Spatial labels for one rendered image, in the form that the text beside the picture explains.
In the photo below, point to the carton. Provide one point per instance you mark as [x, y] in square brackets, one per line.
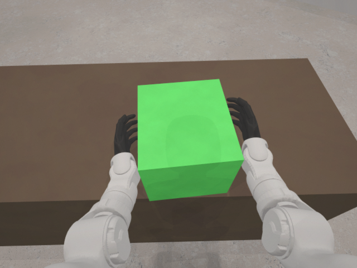
[187, 144]

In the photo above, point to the pedestal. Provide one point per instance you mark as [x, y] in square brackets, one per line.
[57, 128]

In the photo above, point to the left robot forearm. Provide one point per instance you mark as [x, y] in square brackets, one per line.
[120, 195]

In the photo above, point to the right robot upper arm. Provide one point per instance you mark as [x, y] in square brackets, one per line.
[301, 238]

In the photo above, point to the robot right hand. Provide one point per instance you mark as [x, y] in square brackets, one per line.
[247, 121]

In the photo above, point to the right robot forearm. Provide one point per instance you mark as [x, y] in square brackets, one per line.
[266, 186]

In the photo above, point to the robot left hand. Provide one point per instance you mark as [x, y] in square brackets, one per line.
[122, 143]

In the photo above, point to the left robot upper arm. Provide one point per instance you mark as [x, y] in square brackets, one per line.
[101, 242]

